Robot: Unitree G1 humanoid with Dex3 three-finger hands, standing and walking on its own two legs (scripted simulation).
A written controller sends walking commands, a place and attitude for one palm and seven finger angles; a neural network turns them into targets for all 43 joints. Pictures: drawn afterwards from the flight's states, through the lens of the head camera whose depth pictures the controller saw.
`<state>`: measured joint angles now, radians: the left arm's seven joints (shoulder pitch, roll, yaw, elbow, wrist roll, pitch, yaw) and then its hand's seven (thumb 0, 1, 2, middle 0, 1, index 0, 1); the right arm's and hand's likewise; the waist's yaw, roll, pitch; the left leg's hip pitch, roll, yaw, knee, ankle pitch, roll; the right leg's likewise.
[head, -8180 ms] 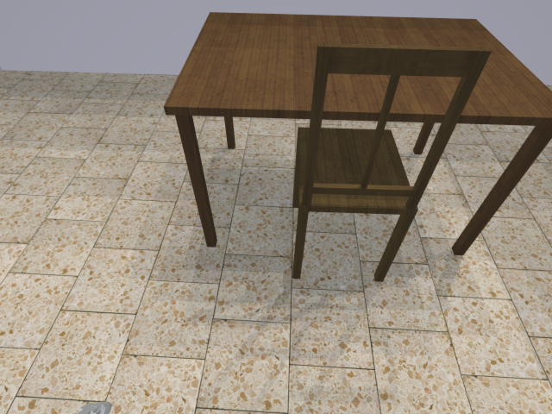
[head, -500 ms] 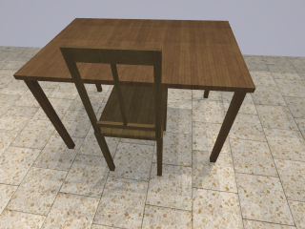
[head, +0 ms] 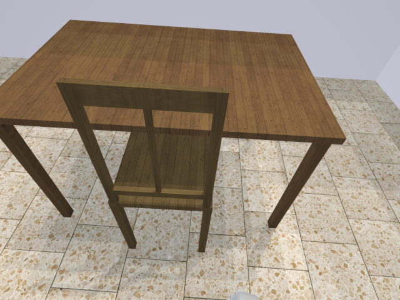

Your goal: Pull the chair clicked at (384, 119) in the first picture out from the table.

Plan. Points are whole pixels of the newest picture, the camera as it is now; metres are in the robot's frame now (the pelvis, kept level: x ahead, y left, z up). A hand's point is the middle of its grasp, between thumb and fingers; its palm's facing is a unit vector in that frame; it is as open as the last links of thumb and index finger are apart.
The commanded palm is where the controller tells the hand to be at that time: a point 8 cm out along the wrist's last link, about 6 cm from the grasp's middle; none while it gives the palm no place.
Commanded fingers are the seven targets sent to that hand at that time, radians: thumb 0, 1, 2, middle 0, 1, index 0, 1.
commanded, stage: come to a stop and stand still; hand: left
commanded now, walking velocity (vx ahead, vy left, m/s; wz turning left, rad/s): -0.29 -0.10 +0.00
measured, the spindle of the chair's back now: (154, 156) +0.49 +0.16 -0.06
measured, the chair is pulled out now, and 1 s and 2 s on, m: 0.00 0.00 0.00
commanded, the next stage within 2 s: look again from close up in 1.06 s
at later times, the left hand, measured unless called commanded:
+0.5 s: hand out of the picture +0.09 +0.20 -0.18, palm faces +0.03 -0.97 -0.25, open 7.3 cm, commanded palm none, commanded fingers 0.00 0.90 0.90 -0.20 -0.30 -0.20 -0.30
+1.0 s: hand out of the picture -0.02 +0.24 -0.17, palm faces +0.01 -0.98 -0.22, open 7.4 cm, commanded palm none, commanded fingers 0.00 0.90 0.90 -0.20 -0.30 -0.20 -0.30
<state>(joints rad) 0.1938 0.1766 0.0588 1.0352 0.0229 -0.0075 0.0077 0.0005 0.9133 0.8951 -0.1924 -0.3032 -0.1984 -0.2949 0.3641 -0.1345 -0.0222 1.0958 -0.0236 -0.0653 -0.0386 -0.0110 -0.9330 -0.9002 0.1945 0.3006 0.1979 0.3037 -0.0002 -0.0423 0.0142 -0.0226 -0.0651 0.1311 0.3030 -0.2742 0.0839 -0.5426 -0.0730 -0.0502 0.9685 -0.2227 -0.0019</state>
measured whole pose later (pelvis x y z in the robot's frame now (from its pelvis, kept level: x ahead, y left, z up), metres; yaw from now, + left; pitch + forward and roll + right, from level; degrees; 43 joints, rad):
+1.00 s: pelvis -0.02 +0.07 -0.01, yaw -1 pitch -1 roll +1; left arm 0.34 0.14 0.00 1.02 0.02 0.02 0.02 0.00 0.91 0.89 -0.20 -0.30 -0.20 -0.30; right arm 0.32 -0.19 -0.01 1.00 -0.02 0.01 -0.01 0.00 -0.92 -0.90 0.19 0.30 0.20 0.30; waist 0.00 0.03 0.01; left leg -0.24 -0.07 0.10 0.44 -0.20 0.08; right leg -0.30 -0.02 0.01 0.51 -0.20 -0.01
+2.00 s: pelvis +0.03 +0.03 +0.00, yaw -1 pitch +0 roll +1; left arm 0.29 0.14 -0.02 1.11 0.01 -0.02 0.04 0.01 0.92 0.89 -0.20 -0.30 -0.20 -0.30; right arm 0.28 -0.16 0.02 1.13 -0.01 -0.02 -0.03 0.01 -0.92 -0.90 0.19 0.30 0.20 0.30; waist 0.00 0.01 0.02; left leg -0.12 -0.02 0.05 0.36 -0.24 0.02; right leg -0.17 0.03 -0.03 0.41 -0.24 -0.05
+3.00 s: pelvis -0.01 +0.03 -0.10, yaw +3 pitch +18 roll -1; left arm 0.35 0.21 0.11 -0.04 -0.25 -0.35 -0.33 0.01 0.19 0.59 -0.13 -0.19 -0.13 -0.18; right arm 0.15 -0.17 0.02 0.56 0.04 -0.18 -0.01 0.01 -0.90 -0.90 0.20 0.30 0.20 0.30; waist 0.02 0.05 -0.12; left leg -0.99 -0.02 -0.02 1.22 -0.55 0.02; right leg -0.98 0.00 -0.12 1.19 -0.53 -0.06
